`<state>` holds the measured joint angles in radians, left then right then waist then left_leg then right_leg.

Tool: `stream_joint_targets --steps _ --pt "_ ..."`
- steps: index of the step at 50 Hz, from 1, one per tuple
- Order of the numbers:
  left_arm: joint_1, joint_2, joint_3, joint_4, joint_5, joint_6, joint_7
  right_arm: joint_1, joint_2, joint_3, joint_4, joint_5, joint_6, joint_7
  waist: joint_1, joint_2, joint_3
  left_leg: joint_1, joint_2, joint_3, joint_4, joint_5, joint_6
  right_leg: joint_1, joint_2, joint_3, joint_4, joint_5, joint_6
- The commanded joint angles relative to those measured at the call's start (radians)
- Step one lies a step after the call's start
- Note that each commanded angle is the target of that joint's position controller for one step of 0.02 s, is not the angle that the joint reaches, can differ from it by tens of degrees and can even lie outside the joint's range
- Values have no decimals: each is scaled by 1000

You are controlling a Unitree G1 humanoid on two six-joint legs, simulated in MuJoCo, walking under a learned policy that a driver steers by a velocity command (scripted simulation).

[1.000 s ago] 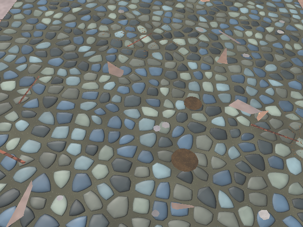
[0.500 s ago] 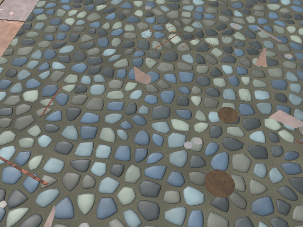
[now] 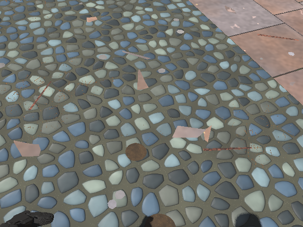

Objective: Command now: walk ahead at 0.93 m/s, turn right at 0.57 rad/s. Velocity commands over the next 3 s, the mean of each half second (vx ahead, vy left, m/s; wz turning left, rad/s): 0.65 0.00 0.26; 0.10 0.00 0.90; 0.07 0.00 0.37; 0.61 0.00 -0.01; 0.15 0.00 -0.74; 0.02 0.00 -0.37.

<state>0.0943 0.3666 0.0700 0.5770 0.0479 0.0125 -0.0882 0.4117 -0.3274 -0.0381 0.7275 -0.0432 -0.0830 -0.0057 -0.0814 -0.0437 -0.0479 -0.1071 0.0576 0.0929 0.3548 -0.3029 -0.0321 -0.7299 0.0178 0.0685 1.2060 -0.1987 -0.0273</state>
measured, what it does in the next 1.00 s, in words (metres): walks ahead, turning left: right foot, then left foot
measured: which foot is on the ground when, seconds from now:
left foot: down 0.00-0.22, up 0.24-0.58, down 0.60-1.00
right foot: up 0.00-0.18, down 0.20-0.60, up 0.62-1.00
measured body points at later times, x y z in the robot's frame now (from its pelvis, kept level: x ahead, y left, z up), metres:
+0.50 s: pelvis +0.34 -0.06 -0.01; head +0.38 -0.04 +0.44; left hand +0.40 +0.23 -0.13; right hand +0.51 -0.32 -0.11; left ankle +0.48 +0.08 -0.69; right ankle +0.26 -0.15 -0.74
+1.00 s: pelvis +0.51 -0.06 -0.01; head +0.54 -0.01 +0.44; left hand +0.52 +0.28 -0.10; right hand +0.83 -0.20 -0.06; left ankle +0.53 +0.03 -0.74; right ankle +0.69 -0.16 -0.70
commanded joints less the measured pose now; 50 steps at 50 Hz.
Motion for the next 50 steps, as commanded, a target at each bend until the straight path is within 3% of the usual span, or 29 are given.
stream_joint_targets --steps 1,4,6,8,9,10,11,12,13,14,15,16,17,19,22,24,27,29,30,31,32,33,34,35,36,39,43,47,50 --pt "-108 18 -12 -83 1 -11 -10 49 -100 -26 -6 -2 -30 12 8 138 144 101 207 -187 -239 -66 131 -220 -15 44 -81 63 0" --pt "-231 15 -30 -116 -6 -26 -29 88 -105 -27 39 1 -28 11 -13 148 201 55 204 -91 -311 87 139 -83 -22 -61 -332 69 -19" --pt "-258 -3 -45 -120 -3 -36 -32 119 -134 -32 87 13 -15 10 -7 171 209 68 205 -67 -317 337 151 61 -29 -156 -474 12 -52" --pt "-157 3 -42 -87 3 -44 -8 122 -176 -37 123 22 -7 9 60 202 125 92 207 -30 -131 930 152 308 46 -205 -536 -99 -92" --pt "33 26 -27 -30 4 -53 13 120 -198 -40 140 25 -3 7 157 208 26 62 199 -24 95 1159 145 537 91 -197 -579 -91 -104" --pt "241 65 -7 32 16 -66 36 81 -202 -39 137 39 -6 5 280 212 -81 -96 152 -8 374 1021 119 833 21 -108 -648 27 -111" --pt "356 162 14 55 42 -74 66 104 -73 -13 95 31 -11 17 267 17 -256 -345 49 -41 742 158 106 1116 -299 213 -657 -101 -107" --pt "386 241 28 40 34 -73 83 154 -17 -8 58 70 -11 12 230 -181 -435 -537 -76 -159 1031 -248 90 1211 -551 617 -779 168 -137" --pt "353 196 28 59 12 -72 86 57 -103 -33 58 60 1 -3 233 -9 -323 -553 -36 -226 1044 -122 96 1053 -498 460 -759 470 -142" --pt "252 82 0 41 -63 -88 77 18 -100 -37 34 104 -22 -16 197 -95 -172 -642 15 -228 1020 -139 45 964 -416 273 -745 628 -186" --pt "196 39 -9 65 -67 -97 71 9 -78 -36 51 104 -19 -23 148 -73 -100 -629 53 -202 972 -96 20 866 -357 152 -764 691 -165" --pt "137 2 -13 67 -57 -101 74 33 -62 -42 65 89 -4 -25 97 -95 -73 -585 78 -186 938 -48 6 782 -320 71 -789 703 -145" --pt "87 -33 -18 72 -46 -104 79 40 -46 -44 74 88 22 -27 69 -78 -27 -528 84 -161 936 8 7 698 -285 -1 -858 690 -121" --pt "2 -42 -14 67 -39 -114 86 69 43 -30 50 84 53 -19 10 -93 34 -506 83 -130 894 29 -19 575 -311 -94 -919 759 -136" --pt "-103 -23 -6 70 -42 -109 115 -42 37 -31 -17 64 54 -5 -11 -57 130 -456 50 -67 599 185 -16 448 -221 -260 -968 638 -103" --pt "-59 16 6 86 -59 -99 139 -62 33 -32 -19 50 50 24 22 -28 71 -349 -2 -8 401 386 3 511 -201 -311 -903 654 -84" --pt "-70 77 23 90 -93 -77 144 -2 -29 -55 -40 51 77 59 -21 -50 -8 -240 -53 21 347 336 66 628 -253 -304 -753 851 -71" --pt "-101 80 30 78 -107 -57 131 105 -124 -96 -44 58 95 52 -91 -36 -61 -86 -97 31 321 256 135 618 -256 -299 -509 873 -46" --pt "-120 50 22 70 -108 -54 118 196 -168 -120 -32 62 95 36 -149 33 -79 65 -113 -1 208 342 176 531 -206 -293 -272 665 -2" --pt "-67 -75 -8 59 -60 -51 100 100 -207 -119 -39 67 83 19 -31 336 43 98 -20 -219 166 863 220 317 -22 -270 29 -337 51" --pt "126 -67 -14 45 -48 -57 87 -23 -260 -110 -136 15 50 23 117 413 -117 244 190 -777 97 883 480 73 144 -64 332 -526 103" --pt "121 53 -1 47 -53 -68 81 -98 -245 -114 -201 16 38 40 73 253 -247 258 256 -915 -49 517 504 58 101 103 351 -446 79" --pt "24 89 9 29 -62 -71 83 -147 -203 -104 -217 41 33 42 75 126 -136 165 220 -842 -83 296 444 34 73 106 270 -361 53" --pt "-24 74 10 30 -45 -64 94 -185 -165 -96 -222 65 39 35 98 -10 -67 62 171 -766 -88 176 374 45 31 105 183 -288 49" --pt "-45 65 11 28 -39 -53 102 -210 -148 -91 -231 72 44 24 111 -18 -49 -18 139 -709 -75 199 342 85 11 114 97 -250 48" --pt "-62 20 10 49 -39 -31 100 -224 -147 -94 -252 56 75 -13 111 27 -47 -105 35 -560 -47 352 280 185 23 88 -109 -198 77" --pt "-82 -9 8 64 -52 -20 110 -202 -167 -104 -259 61 111 -45 82 78 -83 -87 5 -568 -13 303 250 179 53 95 -261 -111 123" --pt "-114 2 18 68 -55 -26 116 -228 -153 -101 -271 57 132 -46 56 170 -52 -116 -31 -608 -8 108 212 214 61 105 -391 -48 126" --pt "-113 18 25 75 -56 -47 108 -244 -145 -99 -280 52 137 -35 41 216 -56 -80 -25 -647 37 142 208 257 59 108 -495 -60 110"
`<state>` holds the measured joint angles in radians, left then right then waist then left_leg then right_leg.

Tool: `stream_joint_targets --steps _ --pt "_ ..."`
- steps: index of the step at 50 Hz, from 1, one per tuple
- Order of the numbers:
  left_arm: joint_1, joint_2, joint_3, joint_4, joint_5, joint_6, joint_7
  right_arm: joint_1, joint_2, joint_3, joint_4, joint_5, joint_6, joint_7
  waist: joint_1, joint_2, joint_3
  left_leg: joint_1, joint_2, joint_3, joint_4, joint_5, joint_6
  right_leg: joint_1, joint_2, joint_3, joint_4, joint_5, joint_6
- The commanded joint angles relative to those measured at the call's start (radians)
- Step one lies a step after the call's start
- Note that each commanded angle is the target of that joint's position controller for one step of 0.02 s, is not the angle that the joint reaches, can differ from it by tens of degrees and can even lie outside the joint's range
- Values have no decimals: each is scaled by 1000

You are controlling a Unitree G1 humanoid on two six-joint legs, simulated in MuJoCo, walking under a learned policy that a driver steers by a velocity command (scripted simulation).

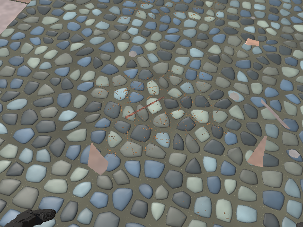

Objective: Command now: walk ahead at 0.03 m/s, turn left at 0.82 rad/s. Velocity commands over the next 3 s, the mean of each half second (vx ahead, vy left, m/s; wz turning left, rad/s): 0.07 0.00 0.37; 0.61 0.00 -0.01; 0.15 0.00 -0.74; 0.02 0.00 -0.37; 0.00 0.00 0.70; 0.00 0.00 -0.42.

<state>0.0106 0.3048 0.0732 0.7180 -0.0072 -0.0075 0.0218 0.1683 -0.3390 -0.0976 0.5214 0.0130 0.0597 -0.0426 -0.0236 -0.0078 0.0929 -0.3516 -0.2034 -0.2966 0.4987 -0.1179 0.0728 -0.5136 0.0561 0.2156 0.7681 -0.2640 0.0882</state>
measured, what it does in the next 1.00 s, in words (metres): walks ahead: right foot, then left foot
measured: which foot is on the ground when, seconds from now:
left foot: down 0.00-0.12, up 0.14-0.46, down 0.48-0.88, up 0.90-1.00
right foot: up 0.00-0.10, down 0.12-0.48, up 0.50-0.84, down 0.86-1.00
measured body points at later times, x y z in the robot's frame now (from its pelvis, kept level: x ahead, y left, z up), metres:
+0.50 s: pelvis +0.04 -0.04 +0.00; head +0.05 -0.04 +0.45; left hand +0.11 +0.24 -0.12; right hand +0.21 -0.28 -0.10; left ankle -0.03 +0.06 -0.74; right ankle +0.09 -0.17 -0.73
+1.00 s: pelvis +0.27 -0.08 +0.00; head +0.30 -0.08 +0.45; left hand +0.36 +0.21 -0.10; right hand +0.37 -0.34 -0.13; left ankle +0.13 +0.06 -0.64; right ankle +0.32 -0.15 -0.74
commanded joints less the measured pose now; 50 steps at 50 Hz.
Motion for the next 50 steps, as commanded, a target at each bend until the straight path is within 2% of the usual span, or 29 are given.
stream_joint_targets --steps 1,4,5,6,7,8,9,11,14,19,21,23,24,25,26,27,30,31,35,40,42,43,44,45,46,47,48,49,50 --pt "-17 88 24 -59 0 -34 -8 -8 -126 -35 -78 -6 -5 5 -21 190 -209 177 243 -265 -81 12 102 70 14 -45 -93 3 -14" --pt "48 103 33 -39 5 -50 -26 -31 -106 -19 -81 -1 -6 15 5 193 -219 163 236 -289 -6 116 86 215 -8 -78 -285 96 -50" --pt "62 110 35 -35 10 -51 -28 -16 -90 -11 -74 4 -7 18 10 143 -213 123 202 -261 42 9 56 295 -46 -65 -385 208 -76" --pt "36 157 40 -56 25 -44 -24 61 -45 4 -60 -7 -8 23 -34 -51 -230 41 111 -151 216 -347 2 389 -231 115 -430 312 -152" --pt "51 210 49 -52 49 -31 -20 59 -91 -8 -83 3 -15 20 -41 -266 -157 -114 -25 36 418 -580 -67 357 -376 311 -467 463 -324" --pt "57 187 49 -59 42 -31 -16 57 -172 -31 -74 -13 -28 21 -25 -218 -152 -173 49 49 615 -530 -112 315 -441 406 -472 369 -396" --pt "40 142 35 -69 26 -25 -9 39 -198 -40 -46 -7 -27 21 -15 -128 -140 -165 81 56 684 -449 -128 299 -382 299 -448 283 -359" --pt "38 111 17 -70 1 -10 3 33 -128 -20 -21 -10 -11 16 4 -80 -115 -186 85 84 749 -363 -155 309 -280 173 -441 186 -293" --pt "83 100 5 -51 9 8 9 -1 -55 13 -27 1 -18 21 32 -114 -110 -171 110 160 625 -335 -166 348 -214 71 -452 190 -283" --pt "131 133 12 -33 9 27 3 -15 -29 32 0 3 -31 23 72 -202 -152 8 183 254 211 -357 -161 388 -230 63 -434 205 -299" --pt "180 163 17 -20 -13 31 1 68 -31 31 45 8 -33 24 55 -189 -191 158 149 320 32 -258 -127 321 -225 79 -475 -198 -283" --pt "182 162 14 -19 -23 23 -3 145 -35 32 90 3 -46 27 7 -169 -127 319 141 340 -68 -258 -46 120 -199 79 -500 -469 -231" --pt "130 111 -1 -39 -15 7 -9 219 -46 31 111 -1 -59 26 -41 -96 -100 447 237 212 -120 -331 11 -57 -166 38 -378 -444 -181" --pt "43 20 -23 -93 -17 -21 -16 330 -138 7 143 -20 -74 24 -89 147 -101 528 440 -112 -229 -636 111 -273 -38 -182 -58 -313 -97" --pt "-68 58 -13 -150 -41 -56 -18 309 -195 -14 145 -27 -99 37 -114 224 24 420 593 -418 -389 -792 224 -435 -55 -177 102 -236 -99" --pt "-57 93 2 -152 -52 -78 -21 247 -141 4 132 -33 -126 31 -70 171 85 389 588 -398 -404 -721 220 -473 -110 -122 193 -138 -111" --pt "52 90 8 -102 -12 -99 -42 209 -65 30 125 -6 -149 30 -24 153 15 433 480 -163 -374 -467 140 -448 -144 -145 221 49 -101" --pt "41 84 7 -89 103 -43 -77 242 -104 18 165 -42 -138 47 -26 133 -21 333 396 -53 -420 -439 121 -320 -119 -228 221 71 -85" --pt "-13 50 -5 -116 43 2 -110 260 -75 17 191 -34 -140 61 -34 178 25 224 369 62 -453 -313 105 -196 -122 -257 66 176 -57" --pt "-70 75 -6 -146 42 -5 -104 287 -130 4 241 -35 -145 52 -46 148 46 277 446 108 -464 -174 95 -19 -105 -301 -154 102 -125" --pt "93 87 5 -102 53 -17 -73 295 -144 3 278 -40 -140 51 35 135 -19 308 425 181 -208 408 68 198 -23 -338 -216 28 -163" --pt "286 114 18 -41 63 -31 -51 311 -134 7 294 -37 -137 48 117 83 -140 247 366 248 64 574 38 445 -5 -335 -243 46 -184" --pt "462 219 50 -41 -47 -56 -28 306 -66 38 247 4 -137 37 206 -19 -323 19 349 217 373 344 4 752 -232 -80 -222 93 -233" --pt "505 314 51 -3 -25 -70 -36 376 66 70 215 8 -157 26 113 -382 -431 -277 125 216 722 -421 -69 925 -431 442 -412 -82 -350" --pt "453 224 28 -10 -22 -80 -42 323 -46 48 223 19 -179 27 119 -269 -363 -377 173 147 840 -429 -75 853 -434 546 -499 -25 -368" --pt "364 185 17 -22 -13 -80 -41 220 -100 33 195 27 -189 34 102 -173 -227 -426 226 189 848 -350 -74 734 -410 379 -473 150 -359" --pt "302 169 13 -38 -6 -75 -42 164 -100 37 186 8 -192 33 79 -65 -164 -381 267 219 807 -276 -77 600 -358 238 -465 329 -348" --pt "258 155 11 -48 5 -71 -45 131 -91 33 177 -16 -190 33 51 -28 -122 -341 289 228 749 -228 -82 491 -308 150 -475 456 -342" --pt "236 144 7 -60 13 -69 -42 131 -80 31 168 -21 -180 35 23 -41 -119 -285 299 219 719 -202 -87 424 -277 100 -498 542 -341"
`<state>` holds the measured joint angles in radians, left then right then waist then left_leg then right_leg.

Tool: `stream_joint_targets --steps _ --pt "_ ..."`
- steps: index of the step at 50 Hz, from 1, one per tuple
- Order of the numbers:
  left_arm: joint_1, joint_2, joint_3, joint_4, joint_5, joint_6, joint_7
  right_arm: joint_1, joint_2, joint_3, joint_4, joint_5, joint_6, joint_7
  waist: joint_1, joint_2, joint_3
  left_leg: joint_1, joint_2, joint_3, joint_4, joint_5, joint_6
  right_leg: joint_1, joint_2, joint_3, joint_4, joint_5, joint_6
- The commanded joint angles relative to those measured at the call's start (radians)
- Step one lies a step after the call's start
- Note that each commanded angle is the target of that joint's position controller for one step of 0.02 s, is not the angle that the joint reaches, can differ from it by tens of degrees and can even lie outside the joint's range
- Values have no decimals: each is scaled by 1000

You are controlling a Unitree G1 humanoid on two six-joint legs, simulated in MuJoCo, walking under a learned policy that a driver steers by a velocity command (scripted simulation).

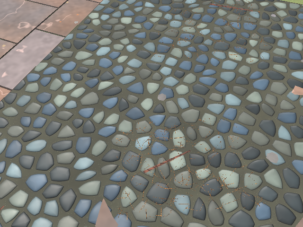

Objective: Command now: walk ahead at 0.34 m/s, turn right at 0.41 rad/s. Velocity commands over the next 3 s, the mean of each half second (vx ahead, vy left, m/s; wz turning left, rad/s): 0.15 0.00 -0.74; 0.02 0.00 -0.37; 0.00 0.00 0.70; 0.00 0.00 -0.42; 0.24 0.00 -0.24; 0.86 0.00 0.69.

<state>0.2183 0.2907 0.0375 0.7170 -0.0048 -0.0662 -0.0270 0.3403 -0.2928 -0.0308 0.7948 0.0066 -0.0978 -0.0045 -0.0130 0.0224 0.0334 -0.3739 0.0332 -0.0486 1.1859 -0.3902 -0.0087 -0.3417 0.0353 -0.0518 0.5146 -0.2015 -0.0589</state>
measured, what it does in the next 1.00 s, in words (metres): walks ahead, turning right: left foot, then right foot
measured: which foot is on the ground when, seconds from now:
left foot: up 0.00-0.30, down 0.32-0.76, up 0.78-1.00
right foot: down 0.00-0.32, up 0.34-0.74, down 0.76-1.00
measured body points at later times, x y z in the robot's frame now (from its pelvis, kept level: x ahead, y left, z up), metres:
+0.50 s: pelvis +0.17 +0.02 +0.00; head +0.22 +0.01 +0.45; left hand +0.41 +0.25 -0.10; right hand +0.25 -0.30 -0.07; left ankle +0.29 +0.08 -0.73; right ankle +0.08 -0.09 -0.65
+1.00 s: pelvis +0.17 -0.05 +0.01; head +0.17 -0.08 +0.46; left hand +0.46 +0.05 -0.07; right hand +0.06 -0.33 -0.13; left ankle +0.24 +0.08 -0.65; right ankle +0.12 -0.12 -0.73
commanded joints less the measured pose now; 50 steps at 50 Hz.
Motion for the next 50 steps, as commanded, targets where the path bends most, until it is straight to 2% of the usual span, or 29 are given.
stream_joint_targets --steps 1,4,6,8,11,14,15,16,17,18,19,20,21,23,24,28,32,35,37,38,39,40,41,42,43,44,46,47,50 --pt "21 158 44 -64 8 -13 11 -35 -110 -34 -114 -13 -11 -3 -7 -87 -59 -234 57 -31 -1 86 -15 213 -243 343 -263 548 -200" --pt "10 179 55 -60 -6 -10 30 -74 -78 -27 -143 -28 16 -13 -35 -70 -48 -205 10 -10 -165 138 -62 112 -197 266 -264 701 -215" --pt "22 195 65 -52 -19 10 46 -163 -56 -18 -172 -36 21 -16 -19 -76 -55 -167 -33 -5 -336 250 -77 74 -150 237 -231 669 -179" --pt "50 204 73 -44 -32 36 61 -242 -50 -13 -191 -27 23 -9 7 -96 -82 -99 -77 -15 -489 366 -81 59 -124 257 -199 573 -137" --pt "74 207 81 -42 -36 67 75 -308 -82 -23 -211 -9 27 2 20 -109 -101 -49 -106 -62 -620 385 -80 101 -130 367 -148 428 -101" --pt "25 185 82 -75 -31 84 83 -268 -134 -45 -200 -8 17 5 -8 -143 -110 11 -85 -100 -726 345 -52 165 -120 482 -47 329 -68" --pt "-1 166 77 -92 -31 88 81 -220 -139 -51 -188 -12 9 2 -35 -136 -129 103 -60 -84 -818 434 -29 155 -77 476 30 270 -41" --pt "23 107 58 -109 -18 88 76 -164 -174 -58 -187 -30 8 -8 -35 -40 -231 313 89 -179 -826 566 37 81 -5 414 225 68 1" --pt "183 32 39 -109 -7 87 72 -205 -200 -56 -214 -54 26 -21 65 194 -297 565 336 -476 -785 858 180 -177 137 284 442 -503 53" --pt "289 126 53 -92 -14 89 62 -195 -159 -57 -203 -40 42 -20 90 262 -352 540 445 -630 -800 706 267 -235 41 237 610 -512 85" --pt "234 202 81 -74 -27 100 63 -241 -96 -43 -228 -33 49 -25 63 168 -252 456 367 -511 -816 596 248 -262 -1 223 684 -423 124" --pt "170 230 94 -76 -31 114 66 -270 -73 -38 -231 -30 59 -28 49 95 -187 373 296 -363 -824 497 208 -271 -29 195 718 -342 150" --pt "140 226 98 -84 -29 127 71 -298 -75 -39 -234 -30 69 -31 51 74 -154 302 254 -288 -844 415 190 -266 -51 178 737 -289 164" --pt "117 175 87 -110 -28 140 66 -318 -94 -45 -222 -38 75 -38 53 113 -96 176 204 -146 -895 417 204 -232 -70 117 740 -219 175" --pt "106 147 80 -123 -29 141 64 -312 -93 -47 -215 -41 76 -41 47 130 -95 173 199 -103 -910 416 214 -229 -77 97 713 -202 177" --pt "20 119 69 -175 -19 137 50 -280 -124 -67 -191 -36 78 -44 10 106 -126 250 267 -39 -927 429 258 -243 -136 85 581 -168 168" --pt "-11 111 63 -191 -15 141 29 -305 -168 -88 -181 -26 83 -26 10 105 -130 197 276 66 -921 397 237 -100 -141 35 402 -136 132" --pt "-19 115 65 -199 -12 148 21 -284 -186 -95 -161 1 84 -3 14 109 -133 217 293 78 -871 418 219 -16 -103 2 240 -153 93" --pt "47 117 73 -172 -7 149 20 -284 -171 -91 -144 29 87 4 58 88 -141 176 269 116 -766 385 153 131 -56 -23 17 -28 42" --pt "89 147 81 -153 -2 146 29 -213 -123 -75 -111 26 87 10 55 6 -137 60 216 162 -663 288 77 278 -66 44 -98 110 3" --pt "103 238 91 -170 5 138 47 -177 -34 -37 -129 -35 87 25 14 -314 -165 -188 86 252 -367 -179 -38 454 -351 398 -133 490 -94" --pt "35 248 82 -200 38 119 48 -216 -83 -55 -139 -28 95 11 48 -300 -177 -245 39 133 -177 -293 -74 279 -483 443 -157 478 -270" --pt "6 164 56 -188 54 99 39 -256 -124 -64 -123 0 105 1 71 -202 -159 -187 59 62 -120 -226 -66 199 -404 334 -188 348 -248" --pt "-36 125 44 -156 51 81 35 -224 -107 -63 -102 14 113 -3 36 -196 -118 -173 53 41 -125 -151 -57 164 -338 239 -199 245 -189" --pt "-68 109 40 -143 44 70 36 -187 -105 -66 -64 11 122 -12 26 -181 -104 -168 40 23 -107 -84 -63 168 -303 180 -199 201 -149" --pt "-97 95 33 -133 37 63 41 -159 -119 -74 -48 8 131 -17 16 -196 -78 -153 22 0 -81 -27 -76 146 -292 128 -202 260 -139" --pt "-113 104 34 -131 40 63 60 -149 -159 -91 -56 22 132 -21 11 -189 -64 -180 -4 14 -6 6 -97 177 -308 88 -208 332 -152" --pt "-111 100 35 -129 39 68 69 -154 -158 -93 -65 27 134 -23 17 -170 -64 -214 2 16 -5 13 -104 216 -324 82 -208 327 -157" --pt "-96 96 38 -115 36 84 90 -187 -106 -78 -102 24 144 -18 42 -139 -51 -268 43 32 -108 31 -121 301 -358 69 -213 259 -161"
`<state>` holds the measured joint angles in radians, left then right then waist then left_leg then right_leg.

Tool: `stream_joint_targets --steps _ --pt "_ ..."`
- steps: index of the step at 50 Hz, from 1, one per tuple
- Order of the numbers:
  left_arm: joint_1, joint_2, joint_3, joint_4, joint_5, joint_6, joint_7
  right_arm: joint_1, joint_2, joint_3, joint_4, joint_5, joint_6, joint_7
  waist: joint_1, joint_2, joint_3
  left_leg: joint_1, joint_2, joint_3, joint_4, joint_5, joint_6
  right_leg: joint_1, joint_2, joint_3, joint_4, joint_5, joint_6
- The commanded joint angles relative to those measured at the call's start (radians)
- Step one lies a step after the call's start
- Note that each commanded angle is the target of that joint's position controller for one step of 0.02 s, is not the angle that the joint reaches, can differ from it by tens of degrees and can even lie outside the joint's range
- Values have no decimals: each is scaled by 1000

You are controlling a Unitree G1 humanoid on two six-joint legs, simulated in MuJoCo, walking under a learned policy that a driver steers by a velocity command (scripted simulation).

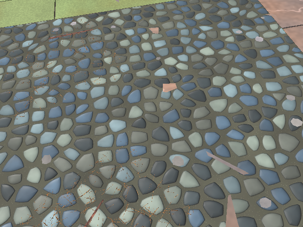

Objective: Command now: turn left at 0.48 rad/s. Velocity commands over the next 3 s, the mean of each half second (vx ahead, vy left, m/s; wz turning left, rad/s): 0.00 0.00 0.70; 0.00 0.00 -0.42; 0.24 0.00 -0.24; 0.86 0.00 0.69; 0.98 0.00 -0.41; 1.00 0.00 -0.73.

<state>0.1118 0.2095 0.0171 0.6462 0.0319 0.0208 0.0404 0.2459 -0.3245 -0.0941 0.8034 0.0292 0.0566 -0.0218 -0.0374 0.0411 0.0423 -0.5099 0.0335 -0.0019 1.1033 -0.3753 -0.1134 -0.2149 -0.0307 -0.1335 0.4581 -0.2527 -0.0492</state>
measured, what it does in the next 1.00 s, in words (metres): steps on the spot: left foot, then right foot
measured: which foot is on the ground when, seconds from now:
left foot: up 0.00-0.28, down 0.30-0.86, up 0.88-1.00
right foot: down 0.00-0.30, up 0.32-0.84, down 0.86-1.00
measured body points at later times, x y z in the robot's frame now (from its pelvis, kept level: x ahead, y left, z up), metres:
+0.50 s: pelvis +0.00 +0.05 +0.00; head +0.04 +0.10 +0.45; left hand +0.04 +0.39 -0.10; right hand +0.27 -0.15 -0.07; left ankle -0.02 +0.13 -0.74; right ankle +0.07 -0.10 -0.65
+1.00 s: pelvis +0.06 +0.02 +0.00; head +0.12 +0.00 +0.44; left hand +0.13 +0.33 -0.09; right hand +0.29 -0.23 -0.11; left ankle -0.01 +0.15 -0.65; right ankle +0.06 -0.06 -0.74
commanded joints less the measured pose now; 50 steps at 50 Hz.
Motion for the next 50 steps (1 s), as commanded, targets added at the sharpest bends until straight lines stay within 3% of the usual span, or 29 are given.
stream_joint_targets --steps 1,6,9,11,13,14,15,16,17,18,19,20,22,24,28,29,31,33,38,40,42,43,44,45,46,47,48,49,50 --pt "13 182 63 -39 0 0 26 -98 -61 -9 -124 -1 -7 5 73 -156 -60 -125 54 -5 -58 13 -19 183 -301 143 -159 299 -176" --pt "-2 217 88 -24 -7 1 10 -105 -31 3 -191 -8 6 35 74 -142 -68 -43 79 55 -200 -25 12 172 -340 75 -151 380 -197" --pt "-16 238 105 -20 -26 -3 -9 -99 -38 -3 -222 -4 19 49 62 -150 -90 23 67 95 -281 -32 50 177 -355 22 -107 494 -176" --pt "-23 250 114 -15 -42 -8 -22 -100 -44 -10 -243 0 33 59 51 -161 -105 72 57 113 -355 -26 82 189 -364 -6 -65 521 -144" --pt "-34 246 118 -2 -62 -7 -32 -60 -53 -24 -246 3 43 60 10 -152 -124 190 24 138 -505 66 128 155 -344 -65 39 503 -78" --pt "0 227 117 23 -66 -5 -39 5 -83 -41 -231 -1 40 47 -22 -94 -145 321 -7 116 -615 198 169 87 -292 -113 164 461 -20" --pt "7 201 111 14 -45 -10 -42 91 -204 -82 -225 -3 32 24 -51 104 -159 535 106 -108 -684 644 252 -151 -188 -160 431 179 68" --pt "-83 145 88 -81 -4 -23 -31 77 -328 -100 -250 -36 14 22 -26 323 -188 628 338 -556 -709 841 478 -491 0 -59 690 -450 152" --pt "-136 197 101 -72 -3 -21 -25 78 -265 -82 -256 -46 -24 38 -72 129 -261 620 364 -544 -734 771 527 -527 1 149 825 -483 153" --pt "-145 199 102 -85 -26 -23 -21 43 -238 -69 -245 -38 -46 37 -40 97 -207 571 319 -464 -756 629 482 -557 -5 187 823 -387 128" --pt "-125 201 105 -66 -30 -28 -12 -20 -217 -64 -247 -15 -54 27 2 41 -138 523 248 -391 -765 523 414 -568 -20 205 767 -277 112" --pt "-94 228 114 -51 -20 -28 -1 -95 -175 -49 -261 0 -48 14 35 29 -111 484 224 -340 -756 524 371 -566 -30 208 722 -188 110" --pt "-18 222 114 -10 -14 -25 -5 -145 -138 -27 -284 -16 -41 -5 65 51 -152 414 183 -262 -744 644 353 -448 -7 187 723 -88 125" --pt "21 194 103 16 -25 -21 -10 -132 -127 -16 -274 -27 -43 -10 61 44 -183 417 168 -211 -738 681 348 -394 -1 171 668 -44 141" --pt "29 136 68 41 -33 -11 -24 -147 -34 29 -232 -53 -50 -8 41 87 -165 366 137 -113 -762 539 318 -231 -55 163 401 23 151" --pt "17 137 64 39 -36 -10 -29 -145 -36 32 -218 -62 -53 -4 26 104 -141 337 143 -107 -779 478 320 -188 -61 155 350 25 147" --pt "-7 188 73 22 -46 -6 -33 -143 -82 22 -196 -71 -55 5 2 114 -77 306 172 -129 -800 369 336 -175 -50 137 314 -21 134" --pt "-18 234 85 -3 -57 -6 -34 -138 -136 4 -182 -60 -46 4 -14 114 -22 336 218 -168 -788 358 357 -252 -38 127 332 -115 120" --pt "44 189 78 -17 -64 -9 -55 -155 -119 -5 -181 -38 -21 -17 5 70 -63 480 295 -168 -691 685 366 -305 -43 102 342 -213 98" --pt "74 177 78 -18 -70 -7 -65 -178 -116 -11 -187 -32 -15 -22 23 68 -88 491 286 -118 -644 745 337 -250 -23 69 260 -170 80" --pt "141 181 87 -8 -67 -10 -68 -191 -107 -15 -183 -11 -12 -26 70 55 -114 442 235 -25 -525 711 260 -106 17 47 54 26 37" --pt "191 248 113 -7 -58 -13 -55 -162 -89 -16 -180 -17 -22 -24 81 -65 -142 314 148 57 -330 546 173 51 -28 198 -39 308 -24" --pt "220 400 148 -29 -48 -23 -39 -220 -19 5 -244 -72 -36 -18 57 -362 -159 -49 -37 102 -36 -101 62 263 -283 621 -39 821 -195" --pt "257 359 132 -44 -17 -37 -49 -287 -32 7 -259 -64 -52 -12 121 -314 -250 -165 -116 -70 133 -350 52 317 -366 739 -67 872 -350" --pt "219 327 125 -47 -20 -50 -50 -278 -61 -1 -251 -41 -60 -4 101 -190 -216 -207 -79 -115 196 -298 57 326 -323 650 -59 826 -324" --pt "172 307 124 -49 -41 -51 -41 -271 -67 -5 -238 -34 -65 -3 74 -121 -181 -230 -60 -120 172 -208 61 314 -256 569 -48 757 -264" --pt "131 289 119 -58 -62 -41 -30 -270 -68 -7 -229 -39 -67 -7 59 -84 -158 -241 -44 -119 114 -137 56 298 -217 526 -47 711 -221" --pt "104 277 113 -68 -74 -29 -17 -268 -75 -11 -227 -41 -66 -9 46 -95 -154 -204 -38 -123 67 -86 47 267 -187 503 -56 685 -199" --pt "97 278 111 -76 -72 -16 -9 -258 -61 -8 -221 -36 -65 -4 38 -109 -153 -169 -56 -112 38 -50 34 241 -161 494 -63 680 -191"
Next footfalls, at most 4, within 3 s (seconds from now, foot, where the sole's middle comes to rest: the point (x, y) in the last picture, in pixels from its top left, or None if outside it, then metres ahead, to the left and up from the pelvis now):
0.30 left None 0.01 0.14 -0.78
0.86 right None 0.10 -0.06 -0.78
1.38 left None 0.15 0.16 -0.78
1.78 right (167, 214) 0.53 -0.01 -0.78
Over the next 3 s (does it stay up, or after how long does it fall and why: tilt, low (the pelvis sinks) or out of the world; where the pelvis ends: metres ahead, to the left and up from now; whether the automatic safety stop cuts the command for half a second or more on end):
stays up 1.39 0.33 -0.01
